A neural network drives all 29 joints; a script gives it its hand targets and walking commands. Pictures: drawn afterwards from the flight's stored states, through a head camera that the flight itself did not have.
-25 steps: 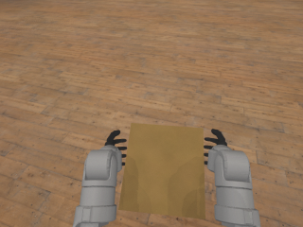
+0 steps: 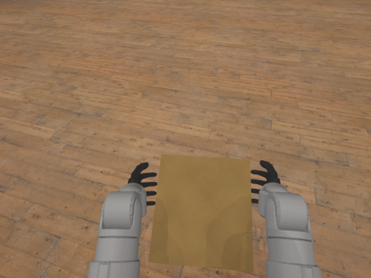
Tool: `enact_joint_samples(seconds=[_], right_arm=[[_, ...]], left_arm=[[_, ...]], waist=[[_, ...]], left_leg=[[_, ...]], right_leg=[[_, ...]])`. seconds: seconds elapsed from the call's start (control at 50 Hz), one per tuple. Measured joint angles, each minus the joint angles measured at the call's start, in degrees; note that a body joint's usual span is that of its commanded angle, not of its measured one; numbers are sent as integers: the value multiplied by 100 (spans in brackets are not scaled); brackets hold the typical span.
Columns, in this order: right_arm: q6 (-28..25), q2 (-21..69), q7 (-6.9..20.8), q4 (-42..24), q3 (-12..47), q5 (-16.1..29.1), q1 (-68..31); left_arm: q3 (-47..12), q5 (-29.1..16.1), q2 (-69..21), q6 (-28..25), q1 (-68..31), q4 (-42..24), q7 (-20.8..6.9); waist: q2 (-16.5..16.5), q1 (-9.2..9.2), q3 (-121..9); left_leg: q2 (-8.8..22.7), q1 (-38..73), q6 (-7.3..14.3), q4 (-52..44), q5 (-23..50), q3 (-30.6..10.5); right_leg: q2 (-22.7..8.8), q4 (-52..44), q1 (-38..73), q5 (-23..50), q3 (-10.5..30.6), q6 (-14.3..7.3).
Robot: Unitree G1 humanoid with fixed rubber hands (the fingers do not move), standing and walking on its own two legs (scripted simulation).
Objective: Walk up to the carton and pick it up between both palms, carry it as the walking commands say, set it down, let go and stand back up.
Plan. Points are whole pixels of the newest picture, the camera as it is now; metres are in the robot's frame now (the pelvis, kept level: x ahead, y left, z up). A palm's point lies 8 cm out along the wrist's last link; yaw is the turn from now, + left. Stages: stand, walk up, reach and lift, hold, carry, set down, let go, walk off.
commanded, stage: carry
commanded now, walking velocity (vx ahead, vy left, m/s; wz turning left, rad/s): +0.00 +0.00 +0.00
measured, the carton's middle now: (201, 210) +0.30 -0.01 -0.03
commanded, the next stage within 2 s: hold in 0.50 s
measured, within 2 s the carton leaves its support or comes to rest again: neither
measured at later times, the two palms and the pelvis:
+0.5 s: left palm (136, 195) +0.28 +0.13 +0.06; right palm (273, 197) +0.28 -0.15 +0.06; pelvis +0.01 +0.00 +0.00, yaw +0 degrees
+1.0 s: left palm (141, 190) +0.29 +0.12 +0.07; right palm (272, 185) +0.31 -0.16 +0.06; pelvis +0.01 -0.03 +0.01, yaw +3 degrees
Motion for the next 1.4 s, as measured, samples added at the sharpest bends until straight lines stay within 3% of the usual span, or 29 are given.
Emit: enact_joint_samples(seconds=[0.16,0.24,0.5,0.56,0.62,0.72,0.86,0.98,1.18,1.3,1.4], right_arm=[[-111,-32,159,-13,24,-24,137],[-226,-42,375,45,3,-79,186],[-498,-86,514,5,98,-46,421],[-1278,-51,790,1003,-85,-441,241],[-1814,-83,882,1235,-83,-484,407],[-2079,-71,689,1244,-146,-326,320],[-2301,76,427,2143,-778,-755,-297],[-2370,128,542,2499,-1032,-914,-459],[-2451,103,688,2335,-778,-740,-375],[-2522,115,784,2399,-786,-770,-414],[-2570,87,490,2474,-633,-764,-322]], left_arm=[[-62,-15,25,-65,121,-59,-28],[-50,45,32,-196,154,19,-64],[-60,33,59,-547,318,99,-107],[138,491,16,-1425,88,1214,-365],[169,555,31,-2123,163,1707,-399],[257,346,19,-2418,86,1770,-336],[637,723,-160,-2546,-587,2635,-489],[939,923,-195,-2595,-688,2896,-721],[912,682,-72,-2611,-368,2382,-863],[928,629,10,-2671,-452,2491,-807],[991,639,-116,-2712,-356,2473,-779]], waist=[[-5,-2,-20],[2,-18,-35],[13,-31,-42],[0,-158,372],[2,-228,576],[12,-171,674],[23,-41,452],[69,134,405],[33,454,598],[69,420,632],[120,325,507]], left_leg=[[4,14,-7,-7,-20,-2],[11,18,-13,-16,-20,-5],[27,50,-29,-70,-15,-10],[-47,624,-25,-428,151,-101],[-117,883,-17,-661,280,-195],[-123,1093,-33,-840,368,-170],[-127,1394,-106,-1092,477,-281],[-59,1563,-186,-1324,580,-333],[-110,1483,-182,-1418,644,-546],[-135,1419,-136,-1328,596,-507],[-184,1372,-112,-1207,501,-493]], right_leg=[[4,13,4,-30,-2,-6],[12,2,9,-31,-6,-13],[30,-49,39,-28,-13,-27],[25,-350,632,108,12,3],[-12,-497,895,101,-9,9],[17,-570,1043,158,66,-12],[148,-657,1304,130,230,-94],[218,-848,1462,198,187,-162],[335,-1014,1360,385,327,-223],[336,-922,1276,353,405,-188],[295,-749,1206,226,425,-151]])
